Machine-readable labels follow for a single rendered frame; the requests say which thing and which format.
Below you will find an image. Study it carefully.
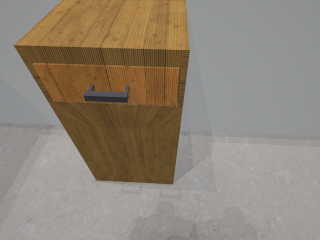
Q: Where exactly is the handle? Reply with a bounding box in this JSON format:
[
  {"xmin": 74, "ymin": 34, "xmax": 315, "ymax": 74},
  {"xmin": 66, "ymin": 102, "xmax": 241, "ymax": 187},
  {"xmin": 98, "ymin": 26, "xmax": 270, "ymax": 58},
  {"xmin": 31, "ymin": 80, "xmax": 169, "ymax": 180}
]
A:
[{"xmin": 83, "ymin": 84, "xmax": 130, "ymax": 103}]

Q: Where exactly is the drawer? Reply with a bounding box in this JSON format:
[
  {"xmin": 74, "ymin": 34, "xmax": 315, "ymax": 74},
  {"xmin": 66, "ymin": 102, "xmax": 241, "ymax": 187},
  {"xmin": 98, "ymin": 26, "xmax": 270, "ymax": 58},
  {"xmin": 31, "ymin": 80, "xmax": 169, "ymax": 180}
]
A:
[{"xmin": 33, "ymin": 63, "xmax": 180, "ymax": 106}]

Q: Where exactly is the cabinet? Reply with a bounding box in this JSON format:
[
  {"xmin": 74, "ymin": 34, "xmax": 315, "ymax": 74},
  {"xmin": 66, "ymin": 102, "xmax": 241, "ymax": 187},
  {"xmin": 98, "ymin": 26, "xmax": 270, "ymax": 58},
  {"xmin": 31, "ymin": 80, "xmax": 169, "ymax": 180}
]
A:
[{"xmin": 14, "ymin": 0, "xmax": 190, "ymax": 185}]

